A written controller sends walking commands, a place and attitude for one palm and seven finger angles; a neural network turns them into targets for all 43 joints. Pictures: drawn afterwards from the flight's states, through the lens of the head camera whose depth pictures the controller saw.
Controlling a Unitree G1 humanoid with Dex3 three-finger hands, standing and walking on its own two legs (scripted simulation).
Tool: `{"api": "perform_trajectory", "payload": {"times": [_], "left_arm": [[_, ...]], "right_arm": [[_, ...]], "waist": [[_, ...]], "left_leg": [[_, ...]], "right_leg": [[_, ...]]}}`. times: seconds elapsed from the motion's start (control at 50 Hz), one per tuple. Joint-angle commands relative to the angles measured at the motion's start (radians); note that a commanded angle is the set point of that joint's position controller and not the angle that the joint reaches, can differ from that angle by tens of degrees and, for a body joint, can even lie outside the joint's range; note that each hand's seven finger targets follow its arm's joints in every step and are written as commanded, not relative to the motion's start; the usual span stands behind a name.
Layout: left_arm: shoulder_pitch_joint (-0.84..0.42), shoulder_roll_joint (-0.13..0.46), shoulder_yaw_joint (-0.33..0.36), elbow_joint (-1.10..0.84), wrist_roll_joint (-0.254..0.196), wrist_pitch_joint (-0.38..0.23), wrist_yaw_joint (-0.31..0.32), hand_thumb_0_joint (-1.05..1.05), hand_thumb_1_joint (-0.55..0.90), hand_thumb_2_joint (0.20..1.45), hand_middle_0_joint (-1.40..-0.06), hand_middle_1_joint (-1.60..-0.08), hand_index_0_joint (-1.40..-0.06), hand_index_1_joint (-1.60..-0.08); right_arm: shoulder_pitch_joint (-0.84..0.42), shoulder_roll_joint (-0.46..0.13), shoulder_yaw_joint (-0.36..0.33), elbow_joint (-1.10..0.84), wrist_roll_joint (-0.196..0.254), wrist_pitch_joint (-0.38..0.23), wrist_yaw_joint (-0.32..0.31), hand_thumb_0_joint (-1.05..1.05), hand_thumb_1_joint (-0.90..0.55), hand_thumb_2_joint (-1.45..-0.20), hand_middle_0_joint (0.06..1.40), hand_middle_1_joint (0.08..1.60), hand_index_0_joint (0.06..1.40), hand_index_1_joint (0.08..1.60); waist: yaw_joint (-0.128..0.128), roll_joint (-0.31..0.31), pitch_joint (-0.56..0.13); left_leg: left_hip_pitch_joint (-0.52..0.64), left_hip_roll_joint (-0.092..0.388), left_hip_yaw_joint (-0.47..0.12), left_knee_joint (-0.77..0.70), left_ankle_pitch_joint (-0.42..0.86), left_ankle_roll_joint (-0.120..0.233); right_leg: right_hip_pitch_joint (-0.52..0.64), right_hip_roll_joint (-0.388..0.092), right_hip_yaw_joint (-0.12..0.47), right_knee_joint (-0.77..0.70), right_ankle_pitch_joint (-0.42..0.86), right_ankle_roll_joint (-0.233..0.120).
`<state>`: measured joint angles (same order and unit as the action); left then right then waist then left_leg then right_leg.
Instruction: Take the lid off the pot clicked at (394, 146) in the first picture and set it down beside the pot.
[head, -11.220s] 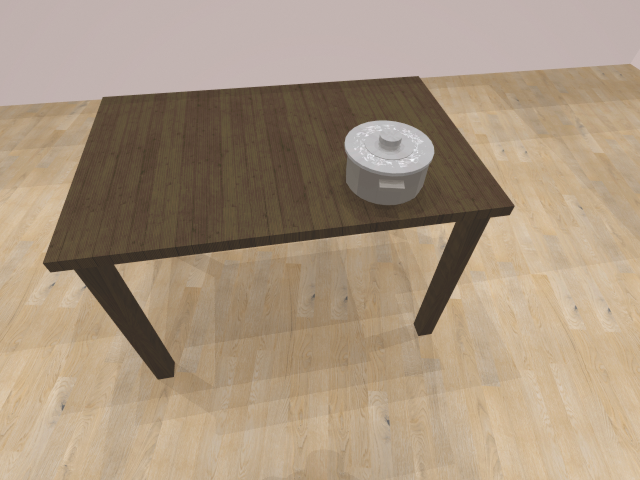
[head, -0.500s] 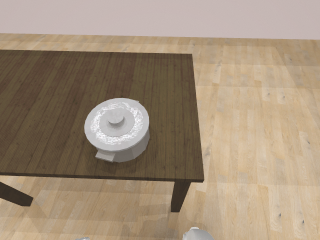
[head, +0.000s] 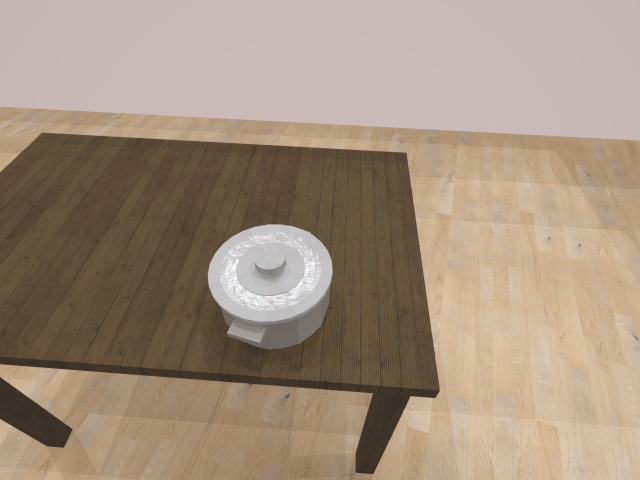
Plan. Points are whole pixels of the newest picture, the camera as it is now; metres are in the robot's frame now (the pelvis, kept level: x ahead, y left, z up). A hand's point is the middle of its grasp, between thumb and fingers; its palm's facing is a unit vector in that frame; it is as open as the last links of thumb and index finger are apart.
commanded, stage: come to a stop and stand still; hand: left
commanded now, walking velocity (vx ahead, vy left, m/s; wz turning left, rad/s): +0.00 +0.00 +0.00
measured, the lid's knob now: (270, 260) +0.43 +0.11 +0.01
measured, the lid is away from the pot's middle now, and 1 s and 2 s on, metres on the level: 0.00 0.00 0.00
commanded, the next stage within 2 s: look again from close up in 1.04 s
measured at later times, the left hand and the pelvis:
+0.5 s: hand out of the picture +0.03 +0.19 -0.16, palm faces -0.03 -0.98 -0.21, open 7.4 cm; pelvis +0.02 +0.01 +0.01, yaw -2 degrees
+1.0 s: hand out of the picture +0.05 +0.16 -0.16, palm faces -0.04 -0.98 -0.22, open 7.3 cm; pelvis +0.03 -0.02 +0.02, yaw -2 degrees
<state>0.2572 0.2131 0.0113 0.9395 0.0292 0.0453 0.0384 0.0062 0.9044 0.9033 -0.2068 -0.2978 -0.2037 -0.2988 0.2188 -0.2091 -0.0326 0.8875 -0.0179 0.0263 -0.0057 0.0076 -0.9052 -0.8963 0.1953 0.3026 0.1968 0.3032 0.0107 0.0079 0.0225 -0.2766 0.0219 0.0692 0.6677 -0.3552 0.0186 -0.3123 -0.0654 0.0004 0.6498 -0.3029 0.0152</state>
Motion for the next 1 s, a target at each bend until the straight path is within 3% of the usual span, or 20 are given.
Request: {"api": "perform_trajectory", "payload": {"times": [0.0, 0.04, 0.08, 0.14, 0.18, 0.36, 0.62, 0.68, 0.8, 0.94, 0.98], "left_arm": [[0.049, 0.101, 0.006, -0.07, -0.001, -0.025, -0.006, 0.0, 0.9, 0.9, -0.2, -0.3, -0.2, -0.3], [0.054, 0.105, 0.003, -0.073, -0.003, -0.034, -0.006, 0.0, 0.9, 0.9, -0.2, -0.3, -0.2, -0.3], [0.058, 0.102, 0.003, -0.071, -0.003, -0.035, -0.007, 0.0, 0.9, 0.9, -0.2, -0.3, -0.2, -0.3], [0.084, 0.093, 0.001, -0.057, -0.003, -0.045, -0.005, 0.0, 0.9, 0.9, -0.2, -0.3, -0.2, -0.3], [0.086, 0.092, 0.0, -0.045, -0.004, -0.046, -0.005, 0.0, 0.9, 0.9, -0.2, -0.3, -0.2, -0.3], [0.105, 0.088, -0.009, 0.024, -0.01, -0.052, -0.001, 0.0, 0.9, 0.9, -0.2, -0.3, -0.2, -0.3], [0.09, 0.06, -0.011, 0.076, -0.013, -0.062, 0.004, 0.0, 0.9, 0.9, -0.2, -0.3, -0.2, -0.3], [0.084, 0.061, -0.012, 0.078, -0.013, -0.063, 0.003, 0.0, 0.9, 0.9, -0.2, -0.3, -0.2, -0.3], [0.084, 0.056, -0.011, 0.083, -0.014, -0.066, 0.004, 0.0, 0.9, 0.9, -0.2, -0.3, -0.2, -0.3], [0.089, 0.052, -0.011, 0.091, -0.014, -0.07, 0.005, 0.0, 0.9, 0.9, -0.2, -0.3, -0.2, -0.3], [0.089, 0.05, -0.013, 0.096, -0.014, -0.069, 0.004, 0.0, 0.9, 0.9, -0.2, -0.3, -0.2, -0.3]], "right_arm": [[-0.015, -0.126, -0.017, -0.096, -0.002, -0.023, 0.004, 0.0, -0.9, -0.9, 0.2, 0.3, 0.2, 0.3], [0.015, -0.122, -0.013, -0.086, 0.0, -0.028, 0.005, 0.0, -0.9, -0.9, 0.2, 0.3, 0.2, 0.3], [0.028, -0.127, -0.011, -0.076, 0.0, -0.034, 0.005, 0.0, -0.9, -0.9, 0.2, 0.3, 0.2, 0.3], [0.044, -0.11, -0.008, -0.059, 0.004, -0.046, 0.001, 0.0, -0.9, -0.9, 0.2, 0.3, 0.2, 0.3], [0.053, -0.109, -0.007, -0.042, 0.004, -0.051, 0.0, 0.0, -0.9, -0.9, 0.2, 0.3, 0.2, 0.3], [0.086, -0.087, 0.008, 0.045, 0.01, -0.06, -0.008, 0.0, -0.9, -0.9, 0.2, 0.3, 0.2, 0.3], [0.131, -0.047, 0.014, 0.136, 0.011, -0.061, -0.016, 0.0, -0.9, -0.9, 0.2, 0.3, 0.2, 0.3], [0.138, -0.043, 0.014, 0.148, 0.011, -0.058, -0.015, 0.0, -0.9, -0.9, 0.2, 0.3, 0.2, 0.3], [0.148, -0.03, 0.016, 0.169, 0.011, -0.058, -0.016, 0.0, -0.9, -0.9, 0.2, 0.3, 0.2, 0.3], [0.159, -0.024, 0.017, 0.188, 0.012, -0.06, -0.018, 0.0, -0.9, -0.9, 0.2, 0.3, 0.2, 0.3], [0.154, -0.025, 0.018, 0.192, 0.012, -0.059, -0.019, 0.0, -0.9, -0.9, 0.2, 0.3, 0.2, 0.3]], "waist": [[0.009, 0.053, 0.109], [-0.002, 0.02, 0.064], [-0.003, 0.031, 0.058], [-0.002, -0.009, 0.006], [-0.002, 0.0, -0.004], [-0.001, 0.017, 0.018], [-0.009, -0.006, 0.02], [-0.01, -0.044, 0.031], [-0.011, -0.017, 0.029], [-0.015, -0.032, 0.003], [-0.013, -0.026, 0.027]], "left_leg": [[-0.169, 0.1, -0.161, -0.326, -0.2, 0.027], [-0.104, 0.095, -0.148, -0.315, -0.166, 0.025], [-0.096, 0.109, -0.165, -0.349, -0.167, 0.029], [-0.033, 0.102, -0.143, -0.317, -0.043, 0.029], [-0.003, 0.105, -0.137, -0.317, 0.023, 0.028], [0.043, 0.096, -0.099, -0.298, 0.199, 0.019], [0.085, 0.092, -0.06, -0.282, 0.232, 0.008], [0.076, 0.089, -0.053, -0.281, 0.205, 0.006], [0.089, 0.091, -0.048, -0.284, 0.206, 0.003], [0.114, 0.095, -0.04, -0.281, 0.239, 0.001], [0.105, 0.096, -0.041, -0.282, 0.236, 0.001]], "right_leg": [[-0.023, 0.014, 0.02, -0.111, -0.061, -0.043], [-0.031, 0.004, 0.04, -0.138, -0.059, -0.043], [-0.023, 0.011, 0.028, -0.128, -0.041, -0.038], [0.009, -0.005, 0.046, -0.148, 0.038, -0.037], [0.012, -0.011, 0.041, -0.15, 0.061, -0.035], [0.04, -0.032, 0.047, -0.184, 0.146, -0.034], [0.049, -0.044, 0.069, -0.208, 0.218, -0.039], [0.05, -0.047, 0.072, -0.22, 0.221, -0.041], [0.049, -0.045, 0.08, -0.231, 0.223, -0.044], [0.067, -0.045, 0.077, -0.233, 0.269, -0.045], [0.058, -0.043, 0.078, -0.239, 0.266, -0.045]]}}
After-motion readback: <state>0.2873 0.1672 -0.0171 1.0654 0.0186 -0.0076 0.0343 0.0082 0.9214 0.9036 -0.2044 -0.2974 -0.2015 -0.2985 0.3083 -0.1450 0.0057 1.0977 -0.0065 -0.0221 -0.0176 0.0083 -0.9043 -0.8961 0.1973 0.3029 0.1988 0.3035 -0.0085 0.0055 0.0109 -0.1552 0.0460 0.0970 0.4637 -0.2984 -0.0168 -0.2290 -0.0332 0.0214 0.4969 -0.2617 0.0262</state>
